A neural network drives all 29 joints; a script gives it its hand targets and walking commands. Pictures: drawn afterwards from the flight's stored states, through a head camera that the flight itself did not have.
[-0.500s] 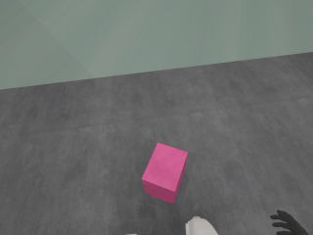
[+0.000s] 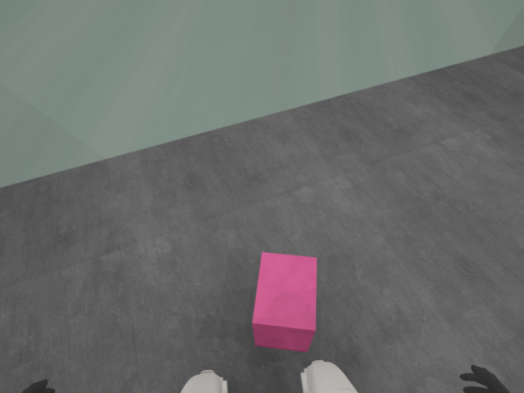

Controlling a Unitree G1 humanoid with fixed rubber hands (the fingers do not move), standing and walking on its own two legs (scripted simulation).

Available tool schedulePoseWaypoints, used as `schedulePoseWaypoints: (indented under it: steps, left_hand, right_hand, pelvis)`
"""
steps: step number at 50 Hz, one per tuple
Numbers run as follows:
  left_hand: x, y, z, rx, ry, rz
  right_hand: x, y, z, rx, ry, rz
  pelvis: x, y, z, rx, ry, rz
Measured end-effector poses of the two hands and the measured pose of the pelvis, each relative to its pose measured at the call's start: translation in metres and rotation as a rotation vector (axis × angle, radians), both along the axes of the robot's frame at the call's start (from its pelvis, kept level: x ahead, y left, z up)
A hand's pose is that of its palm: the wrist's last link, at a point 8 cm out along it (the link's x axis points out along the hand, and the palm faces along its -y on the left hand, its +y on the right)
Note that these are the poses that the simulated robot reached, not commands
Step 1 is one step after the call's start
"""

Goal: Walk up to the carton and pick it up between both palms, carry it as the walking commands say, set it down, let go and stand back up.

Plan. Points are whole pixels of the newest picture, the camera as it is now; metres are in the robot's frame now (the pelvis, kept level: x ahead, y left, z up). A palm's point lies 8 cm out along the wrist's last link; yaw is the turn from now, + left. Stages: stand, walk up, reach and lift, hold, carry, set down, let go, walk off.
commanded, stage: walk up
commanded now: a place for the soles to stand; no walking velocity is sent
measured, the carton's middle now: (285, 303) +0.47 -0.06 -0.59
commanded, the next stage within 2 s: reach and lift in 1.50 s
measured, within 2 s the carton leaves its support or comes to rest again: neither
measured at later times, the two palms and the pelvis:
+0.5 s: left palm (54, 367) +0.18 +0.33 -0.06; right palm out of the picture +0.04 -0.34 -0.05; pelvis +0.02 +0.02 +0.02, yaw -10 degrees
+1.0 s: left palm (82, 336) +0.22 +0.29 -0.04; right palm out of the picture +0.09 -0.34 -0.05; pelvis +0.03 +0.00 +0.05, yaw -10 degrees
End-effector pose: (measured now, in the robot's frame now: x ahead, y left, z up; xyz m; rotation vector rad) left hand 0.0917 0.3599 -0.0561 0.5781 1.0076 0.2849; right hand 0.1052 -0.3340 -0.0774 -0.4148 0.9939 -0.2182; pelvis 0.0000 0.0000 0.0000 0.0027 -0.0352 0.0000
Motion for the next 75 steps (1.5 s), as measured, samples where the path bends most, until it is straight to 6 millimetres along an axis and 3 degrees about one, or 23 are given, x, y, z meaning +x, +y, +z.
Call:
schedulePoseWaypoints:
  steps: [3, 10, 19, 25, 32, 38, 46, 55, 68, 75]
  left_hand:
    - [0.019, -0.007, -0.008, -0.066, 0.026, -0.043]
    - [0.049, -0.018, -0.011, -0.105, 0.038, -0.12]
    - [0.075, -0.018, -0.013, -0.152, 0.041, -0.126]
    - [0.092, -0.03, -0.007, -0.169, 0.032, -0.146]
    - [0.091, -0.045, -0.005, -0.154, 0.057, -0.148]
    - [0.108, -0.063, 0.005, -0.183, 0.039, -0.143]
    - [0.127, -0.073, 0.017, -0.194, 0.019, -0.142]
    - [0.124, -0.069, 0.02, -0.207, 0.04, -0.115]
    - [0.091, -0.056, 0.009, -0.212, 0.111, -0.058]
    - [0.083, -0.055, 0.008, -0.214, 0.12, -0.039]
  right_hand:
    - [-0.014, 0.0, 0.01, -0.03, 0.006, -0.04]
    - [-0.046, -0.027, 0.019, -0.113, 0.059, -0.147]
    - [-0.052, 0.001, 0.025, -0.1, 0.046, -0.164]
    - [-0.064, -0.006, 0.03, -0.093, 0.055, -0.192]
    - [-0.06, -0.011, 0.021, -0.034, 0.07, -0.221]
    - [-0.045, -0.006, 0.02, 0.011, 0.079, -0.206]
    - [-0.023, -0.007, 0.027, 0.031, 0.058, -0.209]
    - [-0.017, -0.007, 0.035, 0.024, 0.076, -0.206]
    - [-0.017, -0.008, 0.037, 0.001, 0.11, -0.179]
    - [-0.01, -0.006, 0.036, 0.005, 0.111, -0.163]
  pelvis:
    - [0.002, 0.007, 0.005, -0.007, 0.006, -0.035]
    - [0.008, 0.009, 0.007, -0.02, 0.022, -0.106]
    - [0.017, 0.024, 0.016, 0.0, 0.011, -0.152]
    - [0.017, 0.018, 0.023, -0.021, 0.009, -0.17]
    - [0.019, 0.006, 0.026, 0.005, 0.003, -0.178]
    - [0.025, 0.001, 0.038, 0.007, 0.002, -0.173]
    - [0.027, 0.0, 0.048, 0.007, 0.0, -0.169]
    - [0.029, 0.001, 0.054, 0.003, 0.007, -0.158]
    - [0.026, 0.001, 0.055, -0.001, 0.017, -0.138]
    - [0.028, 0.0, 0.054, -0.003, 0.018, -0.128]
